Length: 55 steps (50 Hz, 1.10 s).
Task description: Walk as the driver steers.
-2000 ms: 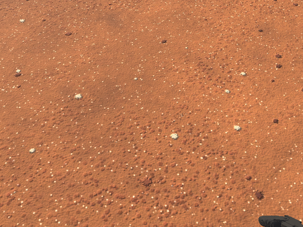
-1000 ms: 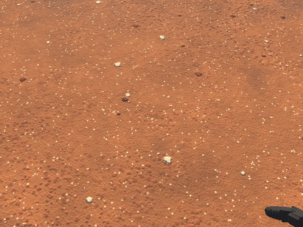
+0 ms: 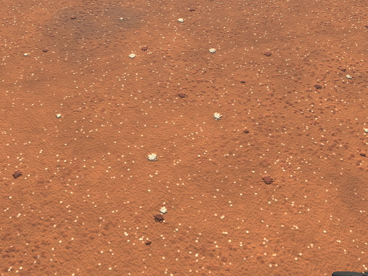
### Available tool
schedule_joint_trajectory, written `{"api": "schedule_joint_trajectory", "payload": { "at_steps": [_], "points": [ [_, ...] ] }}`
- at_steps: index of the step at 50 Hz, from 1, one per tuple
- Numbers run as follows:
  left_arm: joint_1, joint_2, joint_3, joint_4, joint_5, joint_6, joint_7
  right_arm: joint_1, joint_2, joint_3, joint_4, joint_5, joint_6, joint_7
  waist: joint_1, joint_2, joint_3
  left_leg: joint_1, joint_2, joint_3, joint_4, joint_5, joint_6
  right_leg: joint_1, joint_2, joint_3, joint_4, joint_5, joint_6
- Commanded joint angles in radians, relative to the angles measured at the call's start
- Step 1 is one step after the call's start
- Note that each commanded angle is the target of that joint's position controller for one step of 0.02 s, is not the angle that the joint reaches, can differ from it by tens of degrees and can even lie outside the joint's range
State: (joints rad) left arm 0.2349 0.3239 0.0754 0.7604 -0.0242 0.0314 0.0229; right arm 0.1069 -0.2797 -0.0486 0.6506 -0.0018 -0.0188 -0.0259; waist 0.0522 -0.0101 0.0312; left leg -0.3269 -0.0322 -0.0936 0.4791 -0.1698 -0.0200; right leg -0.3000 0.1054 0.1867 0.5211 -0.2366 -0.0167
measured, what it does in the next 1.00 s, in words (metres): steps on the spot, turning right: right foot, then left foot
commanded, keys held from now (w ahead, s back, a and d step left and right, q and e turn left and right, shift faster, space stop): e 0.84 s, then no key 0.16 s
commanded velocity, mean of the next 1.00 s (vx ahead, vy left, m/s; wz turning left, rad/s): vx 0.02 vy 0.00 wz -0.54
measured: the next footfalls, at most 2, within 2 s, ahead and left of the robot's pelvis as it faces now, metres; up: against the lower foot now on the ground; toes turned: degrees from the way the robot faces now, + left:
right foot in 0.40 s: +0.03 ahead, -0.14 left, +0.00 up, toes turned -16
left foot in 0.88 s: +0.14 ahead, +0.06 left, +0.00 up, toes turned -37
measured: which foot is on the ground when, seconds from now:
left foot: down 0.00-0.42, up 0.44-0.86, down 0.88-1.00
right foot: down 0.00-0.00, up 0.02-0.38, down 0.40-0.88, up 0.90-1.00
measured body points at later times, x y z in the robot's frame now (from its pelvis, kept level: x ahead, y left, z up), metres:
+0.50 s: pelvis +0.01 -0.03 +0.00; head +0.05 -0.07 +0.45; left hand +0.25 +0.19 -0.08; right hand +0.06 -0.36 -0.11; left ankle +0.03 +0.12 -0.68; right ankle -0.01 -0.13 -0.73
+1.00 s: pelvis +0.04 -0.01 +0.00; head +0.07 -0.01 +0.45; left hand +0.33 +0.15 -0.09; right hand +0.01 -0.33 -0.08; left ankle +0.10 +0.08 -0.73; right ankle -0.05 -0.11 -0.68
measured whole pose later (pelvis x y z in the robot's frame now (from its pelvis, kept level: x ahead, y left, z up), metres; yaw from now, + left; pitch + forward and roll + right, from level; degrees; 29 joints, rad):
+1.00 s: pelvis +0.04 -0.01 +0.00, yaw -34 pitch +1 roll +0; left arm 0.16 0.35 0.08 0.65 -0.01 0.05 0.03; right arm 0.15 -0.28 -0.07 0.71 -0.01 -0.02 0.00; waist 0.00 -0.05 0.04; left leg -0.24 -0.03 -0.04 0.47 -0.24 0.02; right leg -0.44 0.12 0.19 1.00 -0.51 0.05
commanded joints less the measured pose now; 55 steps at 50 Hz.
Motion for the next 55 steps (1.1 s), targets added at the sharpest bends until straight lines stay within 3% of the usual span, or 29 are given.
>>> {"api": "schedule_joint_trajectory", "payload": {
  "at_steps": [1, 2, 3, 4, 5, 8, 13, 17, 19, 20, 21, 22, 23, 24, 25, 26, 29, 33, 40, 43, 44, 45, 46, 47, 48, 49, 50, 53, 55],
  "points": [
    [0.006, 0.045, 0.005, -0.114, 0.005, -0.012, 0.006, 0.076, -0.234, -0.069, -0.044, -0.045, -0.007, -0.003, -0.016, 0.272, -0.127, 0.282, 0.399, -0.382, -0.167, 0.347, 0.229, -0.250, 0.021, -0.029, 0.257, -0.379, 0.002],
    [0.033, 0.128, 0.027, -0.095, 0.016, -0.018, 0.007, 0.069, -0.183, -0.060, -0.053, -0.045, -0.008, 0.000, -0.034, 0.232, -0.129, 0.256, 0.447, -0.415, -0.166, 0.384, 0.300, -0.281, -0.041, -0.046, 0.482, -0.419, 0.047],
    [0.040, 0.169, 0.046, -0.077, 0.006, -0.012, 0.005, 0.039, -0.132, -0.044, -0.060, -0.036, -0.011, -0.001, -0.027, 0.164, -0.114, 0.234, 0.395, -0.321, -0.151, 0.380, 0.277, -0.285, -0.059, -0.045, 0.578, -0.363, 0.066],
    [0.054, 0.161, 0.051, -0.057, 0.003, 0.002, 0.010, 0.002, -0.113, -0.039, -0.063, -0.025, -0.011, -0.001, -0.013, 0.124, -0.098, 0.221, 0.334, -0.227, -0.137, 0.351, 0.236, -0.288, -0.074, -0.054, 0.621, -0.310, 0.089],
    [0.051, 0.151, 0.051, -0.058, 0.006, 0.015, 0.013, -0.018, -0.107, -0.037, -0.061, -0.012, -0.009, -0.002, -0.016, 0.130, -0.084, 0.215, 0.309, -0.175, -0.133, 0.347, 0.220, -0.305, -0.084, -0.063, 0.651, -0.260, 0.107],
    [-0.011, 0.088, 0.032, -0.100, -0.002, 0.024, 0.003, 0.006, -0.123, -0.041, -0.041, -0.017, 0.003, -0.011, -0.044, 0.162, -0.071, 0.211, 0.269, -0.063, -0.149, 0.398, 0.234, -0.299, -0.099, -0.127, 0.592, -0.181, 0.138],
    [-0.084, 0.062, 0.014, -0.158, 0.004, 0.022, -0.022, 0.022, -0.175, -0.063, -0.022, -0.011, 0.019, -0.013, -0.080, 0.178, -0.117, 0.243, 0.312, 0.002, -0.142, 0.410, 0.252, -0.179, -0.140, -0.182, 0.355, -0.153, 0.124],
    [-0.078, 0.084, 0.023, -0.178, 0.003, 0.033, -0.039, 0.023, -0.201, -0.074, -0.004, 0.010, 0.019, 0.002, -0.074, 0.190, -0.110, 0.238, 0.341, 0.027, -0.106, 0.380, 0.234, -0.082, -0.127, -0.230, 0.182, -0.122, 0.078],
    [-0.025, 0.083, 0.031, -0.164, 0.005, 0.036, -0.046, 0.005, -0.199, -0.075, 0.005, 0.032, 0.018, 0.003, -0.033, 0.174, -0.109, 0.196, 0.324, 0.070, -0.029, 0.319, 0.179, 0.036, -0.102, -0.260, -0.014, 0.017, 0.026],
    [0.008, 0.107, 0.042, -0.155, 0.009, 0.035, -0.040, 0.054, -0.170, -0.069, 0.029, 0.032, 0.013, 0.005, -0.026, 0.120, -0.115, 0.126, 0.285, 0.119, 0.055, 0.212, 0.113, 0.148, -0.094, -0.225, -0.108, 0.135, -0.010],
    [0.041, 0.204, 0.068, -0.163, 0.007, 0.031, -0.024, 0.085, -0.118, -0.054, 0.026, -0.005, 0.011, 0.009, -0.042, -0.111, -0.128, -0.081, 0.191, 0.224, 0.298, -0.077, 0.009, 0.316, -0.273, 0.030, -0.157, 0.453, -0.082],
    [0.036, 0.287, 0.079, -0.188, 0.034, 0.017, -0.023, 0.008, -0.090, -0.039, -0.040, -0.034, 0.011, 0.000, -0.020, -0.312, -0.122, -0.335, 0.039, 0.183, 0.514, -0.504, -0.057, 0.333, -0.499, 0.344, -0.160, 0.643, -0.301],
    [0.049, 0.227, 0.064, -0.188, 0.053, -0.005, -0.030, -0.046, -0.140, -0.055, -0.040, -0.021, 0.013, -0.008, 0.033, -0.179, -0.164, -0.338, 0.051, 0.050, 0.670, -0.516, -0.054, 0.297, -0.486, 0.318, -0.181, 0.569, -0.351],
    [0.004, 0.199, 0.052, -0.182, 0.049, -0.020, -0.028, -0.038, -0.154, -0.062, -0.033, 0.000, 0.018, -0.009, -0.003, -0.148, -0.127, -0.336, 0.067, 0.026, 0.698, -0.431, -0.040, 0.254, -0.425, 0.222, -0.183, 0.498, -0.298],
    [-0.051, 0.176, 0.049, -0.185, 0.030, -0.024, -0.021, -0.012, -0.153, -0.067, -0.010, 0.000, 0.021, -0.016, -0.031, -0.103, -0.106, -0.337, 0.077, 0.019, 0.672, -0.348, -0.039, 0.233, -0.364, 0.165, -0.181, 0.406, -0.240],
    [-0.088, 0.153, 0.039, -0.190, 0.012, -0.021, -0.015, -0.003, -0.162, -0.071, -0.003, -0.007, 0.025, -0.023, -0.044, -0.108, -0.092, -0.336, 0.079, 0.014, 0.647, -0.292, -0.046, 0.218, -0.341, 0.144, -0.179, 0.397, -0.213],
    [-0.091, 0.143, 0.030, -0.195, 0.019, -0.011, 0.000, 0.029, -0.137, -0.068, 0.006, -0.004, 0.020, -0.016, -0.061, -0.117, -0.124, -0.260, 0.041, 0.027, 0.630, -0.198, -0.068, 0.181, -0.297, 0.114, -0.175, 0.440, -0.213],
    [-0.068, 0.162, 0.038, -0.189, 0.014, -0.006, 0.011, -0.015, -0.111, -0.055, -0.006, 0.000, 0.014, -0.010, -0.036, -0.125, -0.115, -0.233, 0.024, 0.011, 0.419, -0.167, -0.079, 0.200, -0.283, 0.164, -0.161, 0.336, -0.209],
    [-0.092, 0.178, 0.046, -0.198, 0.009, 0.008, -0.002, -0.017, -0.124, -0.057, -0.015, 0.013, -0.007, 0.014, -0.028, -0.156, -0.103, -0.073, -0.015, -0.005, 0.179, -0.202, -0.054, 0.142, -0.267, 0.317, -0.129, 0.297, -0.206],
    [-0.136, 0.160, 0.040, -0.205, -0.007, 0.016, 0.002, 0.061, -0.122, -0.063, 0.007, 0.012, -0.021, 0.024, -0.080, -0.146, -0.123, 0.080, -0.007, 0.018, -0.087, -0.021, -0.022, 0.126, -0.219, 0.325, -0.064, 0.295, -0.149],
    [-0.105, 0.126, 0.030, -0.202, -0.002, 0.015, 0.006, 0.078, -0.154, -0.070, 0.010, 0.000, -0.021, 0.022, -0.070, -0.097, -0.143, 0.189, 0.082, -0.037, -0.138, 0.095, 0.011, 0.062, -0.177, 0.283, -0.007, 0.164, -0.097],
    [-0.030, 0.064, 0.012, -0.190, 0.021, 0.012, 0.003, 0.054, -0.205, -0.074, -0.012, -0.017, -0.014, 0.016, -0.016, 0.131, -0.164, 0.279, 0.283, -0.236, -0.167, 0.276, 0.092, -0.046, -0.055, 0.129, 0.198, -0.174, -0.033],
    [-0.057, 0.122, 0.032, -0.213, 0.011, 0.004, 0.009, 0.051, -0.231, -0.077, -0.003, -0.047, -0.012, 0.022, -0.023, 0.293, -0.091, 0.203, 0.404, -0.427, -0.181, 0.371, 0.267, -0.205, 0.041, 0.005, 0.374, -0.441, 0.018],
    [-0.028, 0.188, 0.053, -0.187, 0.022, -0.001, 0.014, 0.023, -0.182, -0.064, -0.019, -0.031, -0.017, 0.023, -0.027, 0.194, -0.081, 0.180, 0.414, -0.402, -0.180, 0.326, 0.309, -0.215, -0.014, 0.026, 0.544, -0.415, 0.054],
    [-0.024, 0.196, 0.061, -0.164, 0.015, 0.003, 0.014, -0.010, -0.145, -0.052, -0.021, -0.019, -0.018, 0.020, -0.017, 0.149, -0.063, 0.167, 0.352, -0.309, -0.167, 0.285, 0.272, -0.220, -0.020, 0.024, 0.608, -0.350, 0.070],
    [-0.011, 0.165, 0.058, -0.140, 0.015, 0.013, 0.019, -0.031, -0.132, -0.046, -0.024, -0.008, -0.018, 0.019, -0.012, 0.122, -0.056, 0.172, 0.295, -0.238, -0.157, 0.233, 0.234, -0.221, -0.023, 0.020, 0.631, -0.303, 0.088],
    [-0.013, 0.142, 0.051, -0.137, 0.016, 0.020, 0.020, -0.035, -0.122, -0.040, -0.019, 0.003, -0.017, 0.017, -0.021, 0.127, -0.046, 0.184, 0.282, -0.214, -0.148, 0.261, 0.231, -0.236, -0.024, 0.024, 0.646, -0.263, 0.104],
    [-0.050, 0.071, 0.025, -0.146, 0.009, 0.018, 0.014, -0.007, -0.102, -0.028, 0.003, -0.004, -0.008, 0.011, -0.041, 0.164, -0.064, 0.217, 0.228, -0.119, -0.139, 0.317, 0.230, -0.175, -0.046, -0.039, 0.487, -0.219, 0.126],
    [-0.075, 0.039, 0.007, -0.152, 0.016, 0.015, 0.009, -0.005, -0.116, -0.030, 0.010, -0.004, 0.001, 0.011, -0.058, 0.189, -0.084, 0.227, 0.220, -0.097, -0.125, 0.321, 0.227, -0.088, -0.089, -0.098, 0.305, -0.227, 0.130]
  ]
}}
